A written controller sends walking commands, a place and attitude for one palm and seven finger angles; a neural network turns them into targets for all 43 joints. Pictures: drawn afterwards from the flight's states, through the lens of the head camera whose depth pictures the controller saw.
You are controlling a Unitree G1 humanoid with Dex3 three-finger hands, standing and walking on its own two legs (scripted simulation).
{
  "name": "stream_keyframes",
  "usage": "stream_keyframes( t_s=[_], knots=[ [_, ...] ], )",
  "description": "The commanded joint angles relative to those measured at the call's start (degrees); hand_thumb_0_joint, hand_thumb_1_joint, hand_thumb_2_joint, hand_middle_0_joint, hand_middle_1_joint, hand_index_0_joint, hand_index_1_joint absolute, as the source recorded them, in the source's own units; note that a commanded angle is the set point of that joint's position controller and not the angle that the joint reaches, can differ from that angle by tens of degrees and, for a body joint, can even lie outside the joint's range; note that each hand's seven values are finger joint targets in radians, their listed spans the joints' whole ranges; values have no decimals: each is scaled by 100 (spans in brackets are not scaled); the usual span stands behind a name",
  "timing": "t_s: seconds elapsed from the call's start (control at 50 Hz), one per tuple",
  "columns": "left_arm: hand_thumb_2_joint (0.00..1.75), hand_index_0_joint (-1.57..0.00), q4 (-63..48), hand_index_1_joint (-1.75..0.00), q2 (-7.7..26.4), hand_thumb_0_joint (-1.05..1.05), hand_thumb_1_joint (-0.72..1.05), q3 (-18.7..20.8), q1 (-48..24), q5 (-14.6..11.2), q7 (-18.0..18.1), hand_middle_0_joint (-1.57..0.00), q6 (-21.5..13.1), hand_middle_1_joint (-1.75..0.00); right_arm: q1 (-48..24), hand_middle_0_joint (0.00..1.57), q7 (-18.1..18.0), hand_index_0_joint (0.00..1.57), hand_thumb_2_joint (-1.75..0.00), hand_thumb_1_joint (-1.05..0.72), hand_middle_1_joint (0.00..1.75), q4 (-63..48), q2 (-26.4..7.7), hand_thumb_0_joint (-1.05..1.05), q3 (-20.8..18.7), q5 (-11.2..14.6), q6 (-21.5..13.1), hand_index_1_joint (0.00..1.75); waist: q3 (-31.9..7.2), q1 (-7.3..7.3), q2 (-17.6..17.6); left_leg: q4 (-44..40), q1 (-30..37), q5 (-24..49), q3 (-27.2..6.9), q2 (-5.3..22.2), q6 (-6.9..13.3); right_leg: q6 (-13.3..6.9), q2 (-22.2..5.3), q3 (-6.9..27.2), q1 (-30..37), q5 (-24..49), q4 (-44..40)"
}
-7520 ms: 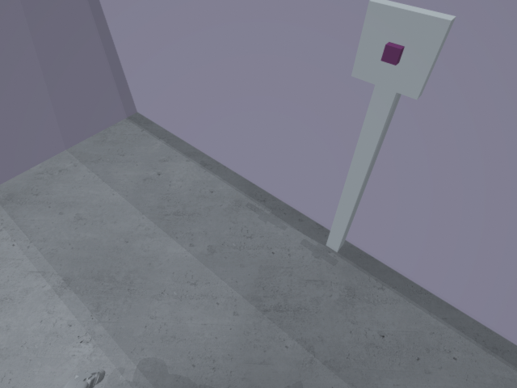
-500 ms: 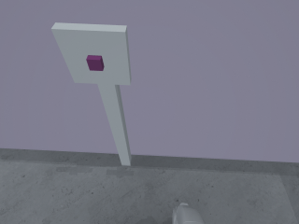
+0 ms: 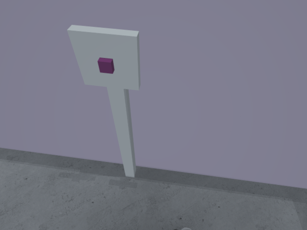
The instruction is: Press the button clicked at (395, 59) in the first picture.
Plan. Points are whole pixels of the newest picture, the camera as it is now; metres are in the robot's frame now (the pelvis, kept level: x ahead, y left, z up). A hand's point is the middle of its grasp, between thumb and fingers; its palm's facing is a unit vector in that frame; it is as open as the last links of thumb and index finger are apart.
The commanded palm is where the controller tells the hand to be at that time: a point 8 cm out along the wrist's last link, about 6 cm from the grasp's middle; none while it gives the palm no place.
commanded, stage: come to a stop and stand still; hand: left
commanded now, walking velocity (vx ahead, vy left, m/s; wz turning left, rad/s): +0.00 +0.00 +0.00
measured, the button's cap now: (106, 65) +0.51 +0.18 +0.16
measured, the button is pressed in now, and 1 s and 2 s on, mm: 0 0 0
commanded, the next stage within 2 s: look again from close up in 1.02 s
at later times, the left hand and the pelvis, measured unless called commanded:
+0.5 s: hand out of the picture -0.04 +0.17 -0.16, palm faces +0.03 -0.98 -0.19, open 7.4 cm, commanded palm none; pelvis -0.02 +0.01 +0.01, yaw +1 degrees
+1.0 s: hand out of the picture -0.03 +0.21 -0.16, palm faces +0.02 -0.98 -0.18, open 7.4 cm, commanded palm none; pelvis -0.03 +0.03 +0.01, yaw +0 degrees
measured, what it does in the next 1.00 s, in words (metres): steps on the spot: right foot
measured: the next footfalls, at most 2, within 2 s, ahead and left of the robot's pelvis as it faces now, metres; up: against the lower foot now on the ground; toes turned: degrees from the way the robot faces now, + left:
right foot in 0.24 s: +0.02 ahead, -0.10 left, +0.00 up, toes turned -1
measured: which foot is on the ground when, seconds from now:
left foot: down 0.00-1.00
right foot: down 0.00-0.02, up 0.04-0.22, down 0.24-1.00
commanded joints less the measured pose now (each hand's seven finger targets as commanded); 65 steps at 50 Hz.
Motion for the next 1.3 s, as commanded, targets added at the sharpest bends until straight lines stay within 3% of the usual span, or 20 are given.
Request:
stream_keyframes(
  t_s=[0.0, 0.04, 0.06, 0.1, 0.14, 0.16, 0.18, 0.2, 0.22, 0.24, 0.26, 0.28, 0.3, 0.36, 0.38, 0.46, 0.66, 0.74, 0.92, 1.28],
  knots=[
    [90, -20, -479, -30, 416, 0, 90, 134, -19, -50, -18, -20, 25, -30, 558, 20, -120, 20, -90, -90, 30, -274, -788, 0, -83, -80, 7, 30, 462, -204, 1766, -2737, -1277, -1095, -2359, 1897, 1026, 127, 255, 510, -173, -1910, 1630],
    [90, -20, -188, -30, 287, 0, 90, 167, 480, 3, -62, -20, 11, -30, -166, 20, -173, 20, -90, -90, 30, -348, -527, 0, 33, -67, -48, 30, 354, 251, 1115, -2350, -1480, -199, -1373, 1311, 868, 116, 334, 710, 307, -1318, 2558],
    [90, -20, -42, -30, 254, 0, 90, 140, 775, -8, -74, -20, -28, -30, -266, 20, -177, 20, -90, -90, 30, -345, -460, 0, 57, -40, -103, 30, 180, 354, 1002, -2184, -1242, 323, -1040, 1160, 814, 127, 326, 678, 344, -1188, 2605],
    [90, -20, 35, -30, 153, 0, 90, 55, 805, -26, -49, -20, -107, -30, 78, 20, -197, 20, -90, -90, 30, -178, -425, 0, 71, -41, -144, 30, 61, 177, 916, -1863, -331, 1446, -900, 1093, 869, 176, 261, 527, 252, -1460, 1850],
    [90, -20, 46, -30, 62, 0, 90, -24, 716, -52, -24, -20, -200, -30, 550, 20, -225, 20, -90, -90, 30, 58, -413, 0, 49, -47, -148, 30, -108, -7, 883, -1495, 360, 2427, -1044, 1208, 935, 212, 201, 420, 521, -1710, 575],
    [90, -20, 135, -30, 41, 0, 90, -43, 810, -68, -10, -20, -248, -30, 652, 20, -229, 20, -90, -90, 30, 147, -409, 0, 59, -23, -137, 30, -112, 15, 649, -1274, 391, 2688, -999, 1167, 866, 216, 214, 422, 858, -1295, -120],
    [90, -20, 265, -30, 60, 0, 90, -76, 1042, -68, 7, -20, -314, -30, 755, 20, -227, 20, -90, -90, 30, 224, -374, 0, 75, 15, -154, 30, -230, 70, 413, -984, 439, 2681, -907, 977, 670, 209, 174, 500, 1283, -559, -934],
    [90, -20, 386, -30, 254, 0, 90, -89, 1186, -63, 38, -20, -389, -30, 840, 20, -214, 20, -90, -90, 30, 270, -212, 0, 105, 85, -192, 30, -363, -4, 36, -702, 199, 2250, -678, 681, 382, 58, -197, 1135, 1741, 449, -1134],
    [90, -20, 459, -30, 462, 0, 90, -102, 1230, -75, 44, -20, -428, -30, 846, 20, -198, 20, -90, -90, 30, 258, -132, 0, 133, 114, -210, 30, -357, -101, -206, -748, 92, 1533, -434, 424, 183, -155, -661, 1496, 1772, 1434, -1049],
    [90, -20, 595, -30, 568, 0, 90, -130, 1578, -19, 277, -20, -431, -30, 106, 20, -136, 20, -90, -90, 30, -74, -333, 0, 145, 145, -240, 30, 191, 118, -117, 82, 109, 926, -188, 280, -48, -112, -599, 1809, 1238, 2778, -972],
    [90, -20, 554, -30, 742, 0, 90, -117, 1156, -39, 248, -20, -510, -30, 344, 20, -89, 20, -90, -90, 30, -104, -265, 0, 163, 148, -119, 30, 7, -235, -742, 53, 25, 463, -178, 250, -46, -227, -849, 1604, 1149, 1916, -1103],
    [90, -20, 365, -30, 634, 0, 90, -147, 1115, -75, 236, -20, -543, -30, 703, 20, -70, 20, -90, -90, 30, -64, -103, 0, 202, 77, -97, 30, -584, -226, -1320, -158, 131, 238, -274, 186, 59, -291, -745, 1634, 1512, 1322, -1030],
    [90, -20, 308, -30, 597, 0, 90, -146, 982, -80, 222, -20, -542, -30, 757, 20, -67, 20, -90, -90, 30, -7, -181, 0, 186, 58, -98, 30, -662, -233, -1222, -239, 166, 377, -267, 118, 78, -308, -672, 1530, 1545, 815, -1041],
    [90, -20, 258, -30, 562, 0, 90, -154, 930, -80, 165, -20, -474, -30, 753, 20, -62, 20, -90, -90, 30, 102, -171, 0, 209, 46, -130, 30, -115, -230, 255, -605, 338, 917, -372, 257, 131, -228, -341, 1315, 899, -569, -1036],
    [90, -20, 280, -30, 532, 0, 90, -160, 963, -86, 147, -20, -459, -30, 757, 20, -68, 20, -90, -90, 30, 120, -159, 0, 228, 40, -143, 30, 78, -191, 292, -720, 167, 1024, -495, 343, 167, -181, -204, 1228, 861, -800, -1003],
    [90, -20, 347, -30, 426, 0, 90, -201, 1075, -79, 113, -20, -438, -30, 825, 20, -96, 20, -90, -90, 30, 182, -255, 0, 238, 43, -183, 30, 136, -142, 7, -908, -45, 934, -625, 422, 222, -140, -94, 1134, 1025, -955, -1022],
    [90, -20, 289, -30, 473, 0, 90, -204, 1042, -79, 66, -20, -366, -30, 843, 20, -117, 20, -90, -90, 30, 355, -339, 0, 263, 18, -214, 30, 357, -62, 352, -1351, -465, 293, -835, 497, 224, -100, -43, 1014, 1209, -983, -1026],
    [90, -20, 281, -30, 471, 0, 90, -202, 1059, -74, 44, -20, -351, -30, 832, 20, -117, 20, -90, -90, 30, 384, -377, 0, 258, 14, -216, 30, 353, -42, 273, -1517, -575, -43, -895, 525, 232, -79, -40, 973, 1274, -961, -1012],
    [90, -20, 396, -30, 429, 0, 90, -229, 1139, -80, 51, -20, -391, -30, 843, 20, -124, 20, -90, -90, 30, 546, -381, 0, 264, 43, -257, 30, 95, -54, 155, -1446, -238, 581, -816, 541, 239, -42, -103, 966, 1393, -505, -1037],
    [90, -20, 686, -30, 281, 0, 90, -265, 1359, -63, 78, -20, -398, -30, 795, 20, -151, 20, -90, -90, 30, 797, -275, 0, 272, 75, -261, 30, 245, -55, 160, -1536, -38, 798, -765, 539, 247, 6, -147, 891, 1394, -297, -1151]
  ],
)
